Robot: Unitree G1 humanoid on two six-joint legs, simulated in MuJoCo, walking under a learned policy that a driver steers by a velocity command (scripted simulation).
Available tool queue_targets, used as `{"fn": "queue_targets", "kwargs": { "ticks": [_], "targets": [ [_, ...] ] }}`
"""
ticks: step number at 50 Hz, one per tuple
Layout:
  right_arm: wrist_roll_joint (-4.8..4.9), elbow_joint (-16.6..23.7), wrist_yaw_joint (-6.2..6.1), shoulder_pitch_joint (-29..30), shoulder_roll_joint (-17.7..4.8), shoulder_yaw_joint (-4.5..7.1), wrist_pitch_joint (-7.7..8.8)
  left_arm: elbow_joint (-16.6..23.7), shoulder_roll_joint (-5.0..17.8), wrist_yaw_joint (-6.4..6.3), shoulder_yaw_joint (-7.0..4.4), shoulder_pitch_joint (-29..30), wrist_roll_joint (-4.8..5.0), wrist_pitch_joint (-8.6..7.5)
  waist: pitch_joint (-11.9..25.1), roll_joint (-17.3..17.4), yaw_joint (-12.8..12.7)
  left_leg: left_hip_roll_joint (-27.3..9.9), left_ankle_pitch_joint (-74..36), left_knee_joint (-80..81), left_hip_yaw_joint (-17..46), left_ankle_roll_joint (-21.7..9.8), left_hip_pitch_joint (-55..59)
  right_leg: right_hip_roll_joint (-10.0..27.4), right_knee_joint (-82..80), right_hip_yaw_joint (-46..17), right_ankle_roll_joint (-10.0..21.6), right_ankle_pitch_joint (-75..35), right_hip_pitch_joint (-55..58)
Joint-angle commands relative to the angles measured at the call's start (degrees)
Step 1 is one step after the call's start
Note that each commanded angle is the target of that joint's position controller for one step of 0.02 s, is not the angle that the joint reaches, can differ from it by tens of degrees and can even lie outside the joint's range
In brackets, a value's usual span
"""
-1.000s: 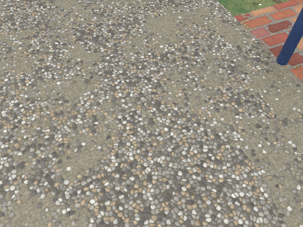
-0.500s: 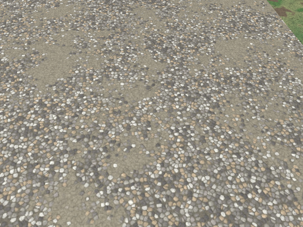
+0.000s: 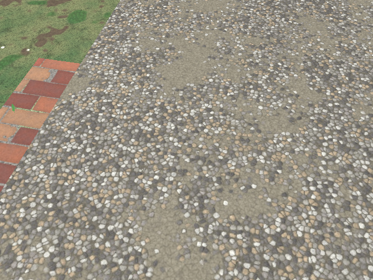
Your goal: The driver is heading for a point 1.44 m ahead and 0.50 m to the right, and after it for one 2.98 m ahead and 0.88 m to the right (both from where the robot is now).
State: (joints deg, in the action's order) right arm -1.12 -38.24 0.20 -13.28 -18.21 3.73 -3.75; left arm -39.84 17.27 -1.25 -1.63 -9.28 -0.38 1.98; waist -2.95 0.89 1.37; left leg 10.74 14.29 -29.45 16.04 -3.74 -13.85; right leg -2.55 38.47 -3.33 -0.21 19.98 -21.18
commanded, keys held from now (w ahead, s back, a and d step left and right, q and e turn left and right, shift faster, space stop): shift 0.08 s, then e+shift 0.72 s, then shift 0.20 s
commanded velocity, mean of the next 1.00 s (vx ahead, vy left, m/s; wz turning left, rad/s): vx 0.00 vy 0.00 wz -0.54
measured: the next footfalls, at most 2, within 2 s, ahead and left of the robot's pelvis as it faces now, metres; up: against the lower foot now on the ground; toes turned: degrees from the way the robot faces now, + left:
right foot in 0.04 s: +0.07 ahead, -0.11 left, +0.00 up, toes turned +5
left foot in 0.44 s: +0.04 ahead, +0.09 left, +0.00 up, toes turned -19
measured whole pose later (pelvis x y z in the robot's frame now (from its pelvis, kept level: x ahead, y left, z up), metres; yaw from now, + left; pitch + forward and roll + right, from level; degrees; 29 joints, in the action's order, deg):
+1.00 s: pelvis -0.01 -0.02 +0.00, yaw -38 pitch +0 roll +1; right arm -0.9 -41.9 -0.5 -14.7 -18.0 2.8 -3.0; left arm -36.5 16.3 0.9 -2.8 -6.1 -0.2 3.1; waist -5.8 2.8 2.3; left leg -3.6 29.2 -60.2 -4.9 2.0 -22.8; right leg -2.4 32.0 1.8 4.1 15.9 -16.3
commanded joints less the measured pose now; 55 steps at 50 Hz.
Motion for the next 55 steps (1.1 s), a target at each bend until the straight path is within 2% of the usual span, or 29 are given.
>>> {"fn": "queue_targets", "kwargs": {
  "ticks": [1,2,3,4,5,6,7,8,11,18,21,22,23,24,25,26,29,34,39,43,44,45,46,47,49,50,51,52,55],
  "targets": [
    [0.92,2.8,-0.65,1.5,-7.4,1.52,0.87,2.8,4.8,-0.82,-1.12,-3.4,-0.35,-1.68,4.7,3.9,-2.9,-13.6,-17.5,2.3,13.1,-2.2,-1.4,1.9,-17.2,-1.6,2.1,-9.2,13.0],
    [0.82,2.6,-0.64,-1.6,-3.9,0.50,1.28,3.6,7.5,-1.36,-1.27,-1.8,-1.27,-2.06,5.8,-5.7,-0.8,-9.0,-1.4,-4.9,7.2,0.9,-4.9,12.2,-23.0,-13.0,4.4,-9.9,17.2],
    [0.75,2.7,-0.97,-5.5,-3.8,0.52,1.47,5.3,12.2,-1.05,-1.86,1.8,-1.03,-1.79,5.2,-13.2,1.5,0.6,17.4,-12.2,-3.5,2.8,-11.4,23.2,-24.0,-25.9,10.6,-22.7,17.4],
    [-0.28,1.5,-1.26,-3.7,-7.9,1.60,1.09,3.4,10.6,-0.57,-2.05,-2.5,-0.61,-1.57,6.6,-10.5,-1.3,-2.0,20.2,-20.5,-5.6,3.4,-8.3,24.6,-22.3,-26.5,16.0,-25.9,12.8],
    [-0.03,0.7,-1.12,-2.0,-6.9,1.37,0.97,2.7,5.7,-0.08,-0.45,-1.7,-0.40,-1.88,5.3,-6.8,-0.8,-3.4,16.7,-20.9,-3.9,3.8,-5.5,20.8,-22.4,-22.6,15.1,-24.6,9.8],
    [0.11,-0.4,-0.78,-1.9,-4.2,0.47,0.80,2.3,2.6,0.30,0.62,1.3,-0.50,-2.10,4.2,-6.4,0.5,-5.1,12.9,-18.2,-4.5,4.6,-2.1,16.1,-23.0,-17.1,12.1,-20.3,7.1],
    [-0.11,-0.9,-0.33,-2.0,-3.0,-0.10,0.60,2.0,3.1,0.39,0.58,3.0,-0.76,-2.05,3.8,-10.1,1.3,-6.2,10.6,-15.2,-8.2,5.3,-1.3,12.1,-22.6,-14.2,9.7,-18.9,7.5],
    [-0.09,-0.8,-0.25,-1.2,-3.7,-0.04,0.58,1.5,5.7,0.46,-0.46,2.3,-0.78,-1.69,2.6,-12.7,0.6,-5.9,11.0,-12.9,-11.4,5.7,-3.2,9.6,-21.0,-14.0,9.0,-21.6,9.4],
    [0.45,-0.1,-1.07,2.1,-4.5,-0.07,0.77,0.1,10.9,1.30,-3.33,-4.7,0.06,-0.67,3.9,-10.1,-2.5,-4.7,13.8,-13.5,-12.9,6.2,-9.8,11.0,-18.0,-20.0,11.1,-27.6,17.2],
    [1.20,1.1,-2.40,3.3,-3.5,-0.83,2.37,0.0,10.2,2.13,-5.66,-3.3,-0.08,0.43,6.8,-9.5,-1.9,-4.7,11.4,-7.5,-11.0,4.7,-6.0,9.3,-18.7,-27.6,11.0,-22.9,14.8],
    [0.82,-0.8,-3.40,-3.1,-3.8,-0.68,3.17,1.2,9.5,2.33,-5.92,1.7,0.52,0.99,6.7,-8.3,2.3,-5.3,1.7,10.5,-11.3,2.9,9.2,4.2,-16.4,-25.8,5.2,-11.4,3.1],
    [0.01,-0.8,-4.04,-3.6,-8.6,0.37,3.40,1.9,6.3,2.15,-5.17,0.5,0.80,0.77,6.5,-0.4,1.3,-15.9,6.3,17.8,-1.6,0.4,15.6,-1.0,-9.5,-20.3,1.2,2.2,-5.6],
    [-0.32,1.7,-4.04,2.1,-13.6,1.16,3.06,2.3,3.4,1.69,-4.67,-2.7,0.67,0.50,5.2,12.6,-0.6,-31.0,9.9,21.2,14.5,-5.3,13.7,-9.4,5.5,-5.8,-0.8,11.7,-13.4],
    [-1.21,1.9,-3.59,4.1,-11.0,0.57,2.74,1.2,9.0,1.32,-5.72,-2.6,-1.42,0.62,2.3,6.5,-1.4,-33.4,1.3,19.2,10.8,-8.6,5.4,-2.9,15.4,-3.9,-1.1,11.0,-12.3],
    [-1.07,2.5,-3.34,5.8,-6.6,-0.72,2.91,0.3,9.7,1.72,-6.28,-3.2,-1.36,0.86,1.3,3.8,-2.9,-30.1,-6.4,17.2,5.5,-8.4,2.9,-1.8,20.6,-3.4,-0.8,8.4,-9.7],
    [-0.82,2.8,-3.18,7.6,-4.3,-1.44,3.08,-0.9,8.8,2.26,-6.21,-5.0,-1.39,1.39,0.3,3.3,-4.2,-26.1,-12.1,15.7,-1.2,-6.8,2.4,-1.3,24.9,-2.8,-0.9,5.4,-9.5],
    [-0.69,2.8,-3.33,6.0,-4.3,-1.53,3.37,-1.1,7.6,4.03,-5.49,-6.0,-0.58,2.46,1.9,6.5,-3.2,-22.2,-25.9,12.0,-11.1,-5.5,8.2,0.2,29.1,0.7,-2.6,2.1,-12.2],
    [-0.76,0.7,-2.97,-1.8,-6.4,-0.22,3.26,3.0,5.7,5.13,-4.12,1.8,-0.20,2.92,2.3,7.2,1.5,-26.0,-33.5,9.5,-14.3,-7.3,17.2,2.9,20.3,3.8,-3.7,2.7,-15.5],
    [-0.79,0.6,-1.71,-0.9,-7.4,0.63,3.68,6.1,3.8,5.72,-3.38,4.5,0.36,3.19,3.1,8.2,1.1,-27.6,-35.3,6.7,-20.8,-6.1,13.3,3.5,9.6,7.8,-1.5,3.8,-6.5],
    [0.63,-0.2,-0.87,-1.3,-8.4,1.25,3.68,7.0,3.7,4.95,-3.45,2.9,-0.27,2.87,5.1,9.3,-0.1,-27.8,-36.7,-0.5,-22.9,-3.8,10.1,0.7,-2.7,9.5,1.5,3.9,3.0],
    [1.33,-0.6,-0.73,-0.6,-8.5,1.34,3.41,5.8,3.8,4.32,-3.58,-1.1,-0.99,2.25,6.6,6.3,-3.0,-26.6,-34.3,-6.5,-25.0,-1.6,7.0,-0.1,-11.4,8.8,2.7,-3.3,9.7],
    [1.69,-0.5,-0.55,-1.8,-7.6,1.09,3.30,4.3,7.7,3.24,-4.58,-6.6,-2.16,1.27,9.8,-1.6,-5.8,-23.8,-24.1,-18.1,-27.4,2.0,-2.7,4.9,-18.8,-0.3,4.9,-12.3,21.7],
    [0.42,4.3,-0.08,-2.3,-0.5,-1.00,2.91,6.1,16.9,2.33,-6.17,-6.4,-1.27,0.47,12.2,-18.8,-3.3,-13.7,21.7,-31.0,-28.4,6.4,-21.6,25.2,-18.3,-25.6,13.1,-40.1,30.2],
    [-0.96,3.1,-0.84,1.3,-4.1,-0.30,1.68,4.8,14.4,1.96,-6.32,-11.4,0.74,0.50,15.2,-9.3,-8.8,-13.7,24.0,-38.0,-18.3,6.5,-20.1,26.5,-16.4,-21.6,19.1,-47.3,27.3],
    [0.57,1.8,-0.74,1.2,-3.8,-0.33,1.30,4.8,7.8,1.19,-3.66,-3.0,0.38,0.76,6.3,-7.1,-3.6,-15.2,14.9,-36.9,-15.7,6.0,-18.7,19.0,-18.6,-11.4,16.1,-38.1,18.2],
    [0.22,1.0,-0.74,0.5,-4.6,0.02,1.34,5.3,6.3,0.79,-2.98,1.3,0.38,0.80,4.0,-7.8,-1.6,-15.4,11.1,-33.7,-16.1,6.0,-17.4,15.3,-19.7,-8.5,13.2,-33.6,15.9],
    [-0.55,-0.5,-0.55,-1.9,-5.5,0.27,1.09,5.4,5.5,0.55,-2.59,2.8,0.32,0.70,4.2,-8.8,-0.7,-14.4,8.5,-33.6,-17.3,6.2,-14.6,13.2,-19.7,-6.3,12.6,-36.5,14.3],
    [-0.47,-2.1,-0.25,-4.4,-5.2,0.22,0.75,5.1,4.2,0.54,-1.87,3.3,0.05,0.34,5.9,-7.8,0.1,-13.6,7.3,-33.2,-17.7,6.2,-12.2,12.9,-19.8,-4.1,12.3,-38.8,14.3],
    [0.81,-4.3,0.64,-5.6,-1.2,-1.13,0.01,3.3,0.9,0.25,0.05,3.3,-1.21,-1.30,5.4,-6.5,-0.1,-12.9,6.2,-21.1,-16.1,6.1,-4.6,12.8,-22.2,0.4,10.4,-31.1,11.3]
  ]
}}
